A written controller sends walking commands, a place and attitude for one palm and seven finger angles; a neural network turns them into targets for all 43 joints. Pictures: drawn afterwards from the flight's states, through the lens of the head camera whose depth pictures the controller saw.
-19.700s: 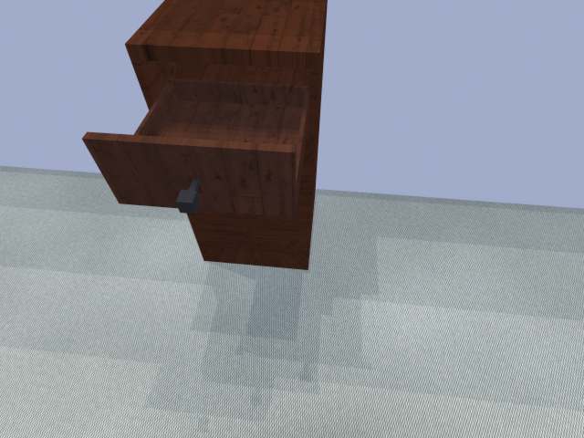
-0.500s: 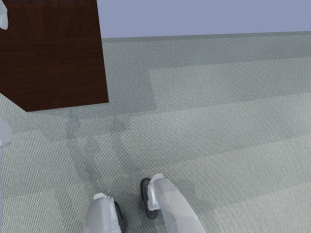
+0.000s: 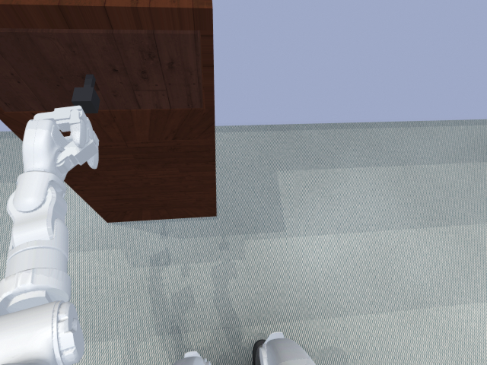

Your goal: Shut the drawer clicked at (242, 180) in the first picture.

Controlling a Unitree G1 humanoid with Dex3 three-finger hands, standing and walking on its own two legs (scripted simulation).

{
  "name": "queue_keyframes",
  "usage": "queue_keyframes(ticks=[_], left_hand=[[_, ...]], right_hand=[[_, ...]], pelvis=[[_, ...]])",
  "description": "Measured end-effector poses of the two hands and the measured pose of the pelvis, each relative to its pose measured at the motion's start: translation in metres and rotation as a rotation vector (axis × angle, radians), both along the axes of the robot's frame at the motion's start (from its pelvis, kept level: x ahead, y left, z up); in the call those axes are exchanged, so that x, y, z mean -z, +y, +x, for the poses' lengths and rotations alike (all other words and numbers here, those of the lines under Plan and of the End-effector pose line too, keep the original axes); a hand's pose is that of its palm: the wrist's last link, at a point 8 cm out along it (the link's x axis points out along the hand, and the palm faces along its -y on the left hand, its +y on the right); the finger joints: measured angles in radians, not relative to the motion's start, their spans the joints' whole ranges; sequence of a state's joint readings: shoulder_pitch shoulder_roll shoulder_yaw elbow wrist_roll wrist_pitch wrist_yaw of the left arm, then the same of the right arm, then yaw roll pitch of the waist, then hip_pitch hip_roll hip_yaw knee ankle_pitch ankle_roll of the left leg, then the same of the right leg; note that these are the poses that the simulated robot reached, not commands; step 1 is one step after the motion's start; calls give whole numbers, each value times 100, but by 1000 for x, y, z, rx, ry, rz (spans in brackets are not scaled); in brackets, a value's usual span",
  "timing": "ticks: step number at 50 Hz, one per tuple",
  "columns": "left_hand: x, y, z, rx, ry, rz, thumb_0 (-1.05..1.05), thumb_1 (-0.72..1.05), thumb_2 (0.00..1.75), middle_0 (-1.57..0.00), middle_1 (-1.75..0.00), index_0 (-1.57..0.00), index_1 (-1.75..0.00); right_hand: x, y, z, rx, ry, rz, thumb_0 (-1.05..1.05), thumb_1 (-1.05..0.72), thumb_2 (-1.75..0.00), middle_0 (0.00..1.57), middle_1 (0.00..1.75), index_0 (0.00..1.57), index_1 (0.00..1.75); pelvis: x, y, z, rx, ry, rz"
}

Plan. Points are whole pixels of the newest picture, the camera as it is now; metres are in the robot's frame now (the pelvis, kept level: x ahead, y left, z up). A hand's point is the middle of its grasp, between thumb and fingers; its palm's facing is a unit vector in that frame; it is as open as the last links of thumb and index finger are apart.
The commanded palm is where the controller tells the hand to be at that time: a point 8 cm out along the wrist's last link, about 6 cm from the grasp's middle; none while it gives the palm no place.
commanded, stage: draw the hand back to the body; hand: left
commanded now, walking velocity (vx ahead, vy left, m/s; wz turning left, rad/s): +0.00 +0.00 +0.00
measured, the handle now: (87, 92) +0.57 +0.24 +0.04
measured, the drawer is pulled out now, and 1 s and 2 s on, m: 0.00 0.00 0.00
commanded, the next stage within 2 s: step back with the hand held close in 1.18 s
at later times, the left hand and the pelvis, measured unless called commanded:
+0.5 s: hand (28, 220) +0.30 +0.22 +0.13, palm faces +0.21 -0.94 -0.28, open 3.2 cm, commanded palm +0.27 +0.27 +0.15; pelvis +0.03 +0.01 +0.04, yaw +4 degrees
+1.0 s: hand out of the picture +0.15 +0.24 +0.20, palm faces +0.46 -0.80 -0.39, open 3.2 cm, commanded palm +0.09 +0.27 +0.22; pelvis -0.01 -0.02 +0.05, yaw +5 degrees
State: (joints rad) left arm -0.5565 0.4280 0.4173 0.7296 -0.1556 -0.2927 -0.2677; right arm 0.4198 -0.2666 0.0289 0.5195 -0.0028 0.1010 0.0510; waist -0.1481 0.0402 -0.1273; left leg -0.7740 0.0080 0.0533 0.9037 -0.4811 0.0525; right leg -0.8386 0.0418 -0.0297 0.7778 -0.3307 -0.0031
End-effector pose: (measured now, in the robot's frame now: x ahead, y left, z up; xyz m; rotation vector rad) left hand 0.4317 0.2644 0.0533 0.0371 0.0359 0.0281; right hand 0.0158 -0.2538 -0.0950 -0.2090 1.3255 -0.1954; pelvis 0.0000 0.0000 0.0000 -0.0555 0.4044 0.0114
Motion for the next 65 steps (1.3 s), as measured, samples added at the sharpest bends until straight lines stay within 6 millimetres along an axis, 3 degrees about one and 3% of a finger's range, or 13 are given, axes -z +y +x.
queue_keyframes(ticks=[5,11,15,19,23,32,53,57,65], left_hand=[[-13,12,-36,-26,-7,-2,1,88,89,-139,-160,-140,-160],[-41,13,-76,1,-38,1,1,89,90,-140,-160,-140,-160],[-54,17,-94,-5,-59,3,1,90,90,-140,-160,-140,-160],[-69,13,-117,-59,-39,128,1,90,90,-140,-160,-140,-160],[-87,3,-149,-137,-10,227,1,90,90,-140,-160,-140,-160],[-107,20,-194,-322,-2,281,1,89,90,-140,-160,-140,-160],[-173,10,-344,-444,-183,444,1,89,90,-140,-160,-140,-160],[-172,7,-358,-469,-195,439,1,89,90,-140,-160,-140,-160],[-165,-1,-361,-457,-193,416,1,89,90,-140,-160,-140,-160]], right_hand=[[-5,3,55,-57,-136,6,1,-90,-90,20,30,20,30],[-19,13,120,-134,-312,18,1,-90,-90,20,30,20,30],[-27,23,157,-191,-431,30,1,-90,-90,20,30,20,30],[-38,35,184,-228,-518,51,1,-90,-90,20,29,20,30],[-48,50,197,-255,-558,96,1,-90,-90,20,29,20,30],[-52,58,198,-276,-548,107,1,-90,-90,20,30,20,30],[-69,36,155,-284,-677,90,1,-90,-90,20,30,20,30],[-69,33,146,-290,-691,88,1,-90,-90,20,30,20,30],[-66,28,128,-281,-695,86,1,-90,-90,20,30,20,30]], pelvis=[[-8,1,15,-24,-63,-3],[-20,4,24,-55,-134,3],[-19,6,27,-73,-169,9],[-24,7,27,-68,-211,23],[-37,7,30,-53,-262,43],[-43,0,22,-72,-346,38],[-46,-18,-22,-74,-479,55],[-46,-22,-32,-80,-493,59],[-45,-28,-42,-75,-503,63]])
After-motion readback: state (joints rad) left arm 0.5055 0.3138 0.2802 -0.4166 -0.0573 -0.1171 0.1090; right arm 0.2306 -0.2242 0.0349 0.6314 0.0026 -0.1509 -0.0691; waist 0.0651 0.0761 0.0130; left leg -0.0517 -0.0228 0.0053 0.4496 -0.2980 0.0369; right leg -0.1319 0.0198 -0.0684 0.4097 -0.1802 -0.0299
